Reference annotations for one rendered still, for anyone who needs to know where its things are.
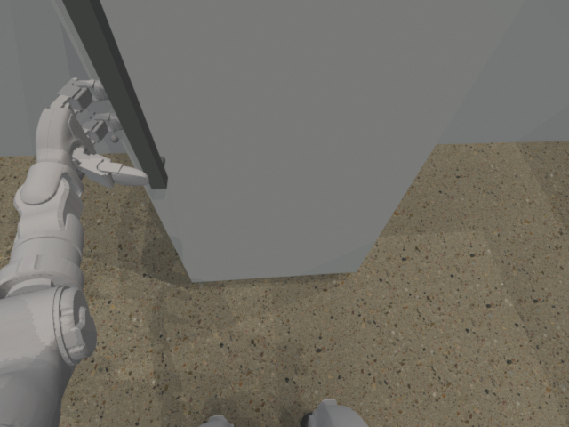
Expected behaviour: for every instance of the fridge door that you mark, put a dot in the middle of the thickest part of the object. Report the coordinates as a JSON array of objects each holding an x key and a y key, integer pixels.
[{"x": 292, "y": 129}]

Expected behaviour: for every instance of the handle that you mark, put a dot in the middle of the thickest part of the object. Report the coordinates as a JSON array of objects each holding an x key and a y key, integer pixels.
[{"x": 95, "y": 33}]

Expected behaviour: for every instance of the robot left forearm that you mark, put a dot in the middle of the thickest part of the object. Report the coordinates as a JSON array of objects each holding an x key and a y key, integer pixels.
[{"x": 48, "y": 247}]

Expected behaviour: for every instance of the left robot hand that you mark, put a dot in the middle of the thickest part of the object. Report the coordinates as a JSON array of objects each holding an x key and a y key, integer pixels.
[{"x": 59, "y": 136}]

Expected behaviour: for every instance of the robot left shin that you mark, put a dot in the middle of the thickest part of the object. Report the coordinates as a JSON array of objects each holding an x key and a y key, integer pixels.
[{"x": 217, "y": 418}]

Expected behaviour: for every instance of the robot shin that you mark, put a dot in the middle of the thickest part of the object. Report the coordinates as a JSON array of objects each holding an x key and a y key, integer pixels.
[
  {"x": 327, "y": 402},
  {"x": 217, "y": 418}
]

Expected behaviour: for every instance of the robot right shin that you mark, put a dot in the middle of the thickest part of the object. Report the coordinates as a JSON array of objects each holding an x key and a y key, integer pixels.
[{"x": 327, "y": 402}]

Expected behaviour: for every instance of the robot left upper arm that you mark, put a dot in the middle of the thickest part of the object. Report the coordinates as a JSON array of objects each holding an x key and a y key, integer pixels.
[{"x": 43, "y": 336}]

